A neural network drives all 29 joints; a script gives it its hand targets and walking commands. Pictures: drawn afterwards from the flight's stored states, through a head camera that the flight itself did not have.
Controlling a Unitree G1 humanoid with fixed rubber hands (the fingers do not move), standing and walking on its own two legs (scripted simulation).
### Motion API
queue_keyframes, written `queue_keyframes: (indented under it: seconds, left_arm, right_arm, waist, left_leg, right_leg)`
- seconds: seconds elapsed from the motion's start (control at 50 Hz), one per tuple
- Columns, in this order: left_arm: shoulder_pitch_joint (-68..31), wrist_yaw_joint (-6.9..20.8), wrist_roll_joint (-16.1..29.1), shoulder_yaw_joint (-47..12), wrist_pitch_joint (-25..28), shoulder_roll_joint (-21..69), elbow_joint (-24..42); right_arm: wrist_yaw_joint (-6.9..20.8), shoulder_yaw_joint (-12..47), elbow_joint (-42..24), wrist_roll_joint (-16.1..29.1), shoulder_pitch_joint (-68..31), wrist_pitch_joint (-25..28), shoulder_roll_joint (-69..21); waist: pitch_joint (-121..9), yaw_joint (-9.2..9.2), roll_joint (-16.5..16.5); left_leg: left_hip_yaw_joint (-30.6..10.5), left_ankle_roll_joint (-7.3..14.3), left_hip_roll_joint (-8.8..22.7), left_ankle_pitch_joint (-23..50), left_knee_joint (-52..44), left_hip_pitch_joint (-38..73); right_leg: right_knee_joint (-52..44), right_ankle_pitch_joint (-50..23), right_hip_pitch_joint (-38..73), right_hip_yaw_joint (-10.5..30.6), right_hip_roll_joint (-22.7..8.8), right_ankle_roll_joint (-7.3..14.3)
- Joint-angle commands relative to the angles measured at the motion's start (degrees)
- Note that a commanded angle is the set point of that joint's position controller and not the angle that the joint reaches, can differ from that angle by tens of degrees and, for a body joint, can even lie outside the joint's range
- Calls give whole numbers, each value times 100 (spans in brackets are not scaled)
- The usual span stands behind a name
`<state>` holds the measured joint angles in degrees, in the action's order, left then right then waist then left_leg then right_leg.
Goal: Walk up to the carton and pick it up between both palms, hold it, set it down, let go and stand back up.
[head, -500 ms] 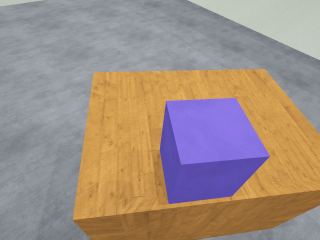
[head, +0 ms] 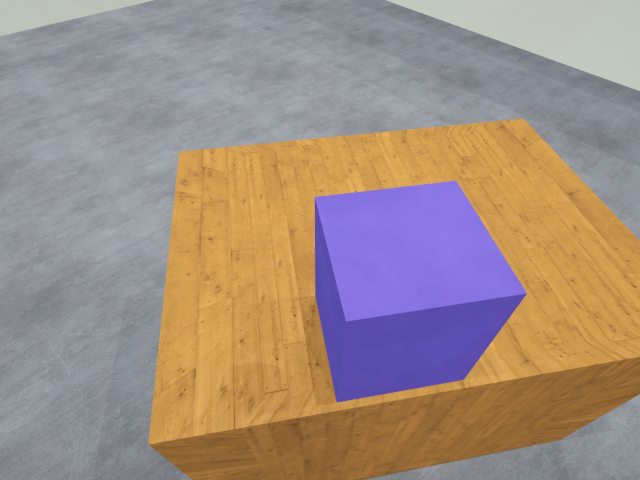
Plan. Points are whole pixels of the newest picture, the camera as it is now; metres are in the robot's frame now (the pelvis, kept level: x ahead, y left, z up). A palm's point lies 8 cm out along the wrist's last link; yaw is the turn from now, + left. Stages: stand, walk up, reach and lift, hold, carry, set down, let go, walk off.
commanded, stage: walk up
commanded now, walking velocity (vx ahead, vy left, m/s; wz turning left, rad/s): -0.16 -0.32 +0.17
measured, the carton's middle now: (394, 295) +0.38 -0.11 -0.02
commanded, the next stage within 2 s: none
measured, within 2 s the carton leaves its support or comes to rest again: neither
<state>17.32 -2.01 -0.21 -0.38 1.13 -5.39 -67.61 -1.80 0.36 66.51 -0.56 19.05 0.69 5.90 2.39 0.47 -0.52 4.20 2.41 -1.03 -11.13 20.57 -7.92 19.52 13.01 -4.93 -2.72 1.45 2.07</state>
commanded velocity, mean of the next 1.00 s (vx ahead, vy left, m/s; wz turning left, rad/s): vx -0.04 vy -0.07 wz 0.03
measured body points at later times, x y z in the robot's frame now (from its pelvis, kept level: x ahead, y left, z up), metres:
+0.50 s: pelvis -0.05 -0.14 -0.02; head -0.05 -0.16 +0.43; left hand -0.01 +0.10 -0.16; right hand -0.07 -0.39 -0.19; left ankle +0.00 +0.07 -0.73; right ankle -0.06 -0.26 -0.75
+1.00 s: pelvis -0.05 -0.19 +0.00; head -0.05 -0.17 +0.45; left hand -0.08 +0.01 -0.17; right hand -0.04 -0.41 -0.16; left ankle -0.09 -0.09 -0.75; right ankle -0.06 -0.26 -0.75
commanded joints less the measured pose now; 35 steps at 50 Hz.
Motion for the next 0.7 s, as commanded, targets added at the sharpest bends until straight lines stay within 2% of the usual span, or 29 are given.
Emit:
queue_keyframes:
  seconds: [0.0,0.02,0.04,0.06,0.08,0.1,0.12,0.14,0.16,0.18,0.2,0.24,0.26,0.28,0.32,0.34,0.36,0.38,0.4,0.42,0.44,0.46,0.48,0.5,0.52,0.54,0.56,0.62,0.68]
  left_arm:
    - [-437,119,-143,575,-266,-1997,493]
    - [-227,161,-250,592,-456,-1735,569]
    - [63,172,-290,547,-588,-1478,495]
    - [114,224,-297,498,-645,-1148,555]
    - [14,286,-317,454,-626,-862,646]
    - [-188,356,-339,447,-621,-727,757]
    - [-428,405,-370,457,-628,-695,928]
    - [-592,428,-336,477,-619,-712,1095]
    - [-641,453,-291,486,-608,-751,1219]
    - [-542,468,-233,496,-595,-791,1269]
    - [-476,450,-226,492,-596,-869,1319]
    - [-379,402,-83,460,-628,-1073,1431]
    - [40,396,64,225,-417,-601,1260]
    - [64,371,57,266,-333,-689,1184]
    - [-35,215,27,300,-338,-1035,1063]
    - [120,107,37,307,-332,-1112,989]
    - [529,17,33,317,-287,-1127,866]
    - [828,-23,47,314,-211,-1238,735]
    - [900,-15,11,317,-131,-1483,740]
    - [527,9,-53,286,-89,-1788,961]
    - [6,61,-86,201,-88,-1680,1107]
    - [-116,97,-103,234,-60,-1815,1151]
    - [-459,157,-94,134,-35,-1391,1220]
    - [-625,175,-76,29,11,-1064,1211]
    - [-730,151,-72,-14,53,-977,1187]
    - [-603,122,-31,-5,110,-1039,1191]
    - [-392,115,9,-11,152,-994,1155]
    - [606,65,5,-120,227,-552,791]
    - [617,-53,-46,-70,229,-800,788]
  right_arm:
    - [-375,-472,-90,-155,1401,-49,1564]
    - [-543,-520,160,-141,1897,-139,1895]
    - [-590,-507,172,-49,1939,-169,1816]
    - [-590,-587,24,-22,1662,-194,1812]
    - [-570,-676,-168,-26,1245,-222,1823]
    - [-543,-693,-307,-84,876,-242,1693]
    - [-500,-666,-327,-137,744,-268,1514]
    - [-450,-655,-338,-142,695,-295,1437]
    - [-375,-625,-351,-179,664,-297,1295]
    - [-316,-606,-391,-194,594,-270,1230]
    - [-249,-590,-428,-223,568,-240,1205]
    - [-179,-515,-610,-223,458,-221,1153]
    - [-84,-335,-515,-95,-47,-235,736]
    - [-47,-421,-592,-109,-278,-295,904]
    - [-16,-497,-640,-181,-166,-290,1319]
    - [6,-544,-630,-183,-101,-282,1512]
    - [18,-576,-610,-156,-55,-292,1646]
    - [41,-566,-595,-158,135,-301,1555]
    - [50,-492,-580,-131,422,-293,1180]
    - [30,-324,-583,-36,806,-327,604]
    - [12,-296,-436,-57,909,-422,492]
    - [1,-264,-611,-12,612,-457,435]
    - [36,-275,-597,43,331,-453,675]
    - [96,-340,-509,73,374,-445,814]
    - [151,-345,-318,72,744,-423,854]
    - [156,-377,-194,54,956,-408,903]
    - [141,-362,-96,40,1066,-386,899]
    - [79,-331,-284,44,231,-304,891]
    - [40,-258,-304,55,8,-260,659]
  waist:
    - [773,739,-963]
    - [553,491,-266]
    - [446,336,-386]
    - [197,268,-317]
    - [-10,245,-160]
    - [-54,164,18]
    - [-2,156,383]
    - [-3,194,972]
    - [5,209,1558]
    - [-46,192,1994]
    - [-81,169,2292]
    - [-81,165,2424]
    - [-886,-248,2983]
    - [-730,-148,3117]
    - [-433,134,2822]
    - [-236,68,2393]
    - [-196,-112,1875]
    - [-56,-191,945]
    - [128,-146,-259]
    - [287,171,-1778]
    - [729,316,-1390]
    - [807,143,-2262]
    - [1273,193,-2058]
    - [1186,311,-2070]
    - [950,492,-2049]
    - [663,554,-2056]
    - [377,549,-1814]
    - [-82,91,-1118]
    - [-299,33,-746]
  left_leg:
    - [-2524,403,2486,2522,-102,620]
    - [-3674,813,3510,4344,-87,796]
    - [-3763,1100,3868,4124,-131,453]
    - [-3265,1236,3744,3414,-209,157]
    - [-2590,1115,3236,2243,-303,-101]
    - [-2020,729,2660,978,-368,-442]
    - [-1618,265,2155,190,-362,-698]
    - [-1226,-17,1850,25,-263,-819]
    - [-1034,-83,1645,192,-214,-877]
    - [-869,-2,1540,632,-156,-797]
    - [-979,105,1524,1147,-150,-777]
    - [-964,199,1484,1955,16,-670]
    - [28,19,578,-978,-519,-971]
    - [-143,56,442,-1857,-557,-1176]
    - [-630,309,710,-1909,-303,-1153]
    - [-783,375,901,-1365,-85,-1213]
    - [-777,324,973,-901,320,-1328]
    - [-635,171,788,-674,992,-1394]
    - [-547,-40,547,-1162,1679,-1845]
    - [-342,-328,192,-2295,2256,-2370]
    - [-735,-257,309,-1982,2604,-1934]
    - [-851,-197,311,-1698,2718,-1749]
    - [-850,-206,377,-1304,2813,-1510]
    - [-761,-209,295,-1002,2928,-1450]
    - [-658,-207,271,-859,3008,-1676]
    - [-574,-204,227,-744,2987,-1855]
    - [-485,-217,195,-663,3013,-1797]
    - [-410,-246,181,-671,2556,-1410]
    - [-374,-229,116,-854,1786,-1449]
  right_leg:
    - [1685,480,-2175,-425,-239,-411]
    - [2927,1916,-2724,-72,-240,-495]
    - [3597,1887,-2597,201,-468,-469]
    - [4151,1771,-2496,248,-462,-492]
    - [4549,1531,-2432,434,-461,-503]
    - [4822,1129,-2433,637,-450,-487]
    - [4898,794,-2511,707,-411,-465]
    - [5013,699,-2567,793,-298,-438]
    - [5069,573,-2610,800,-217,-451]
    - [5206,483,-2684,745,-92,-510]
    - [5225,435,-2724,512,-143,-596]
    - [4512,536,-2690,385,-91,-776]
    - [2861,671,-1381,192,-93,-707]
    - [2551,928,-1095,-220,157,-846]
    - [1971,1269,-932,-622,212,-931]
    - [1438,827,-785,-663,140,-892]
    - [658,174,-430,-595,65,-861]
    - [-4,-57,-336,-257,-25,-874]
    - [-477,235,-345,783,-760,-807]
    - [-968,568,-886,2509,-2109,-621]
    - [-1112,1161,-1923,2191,-2074,-567]
    - [-1693,2466,-2671,2660,-2179,-139]
    - [-1870,2518,-2946,1994,-1606,-293]
    - [-1619,1613,-2558,1469,-1185,-496]
    - [-1202,129,-1729,846,-933,-565]
    - [-858,-1053,-1079,597,-946,-564]
    - [-681,-1759,-661,483,-943,-517]
    - [-499,-2257,-140,939,-1106,-178]
    - [-187,-2763,578,1119,-1307,372]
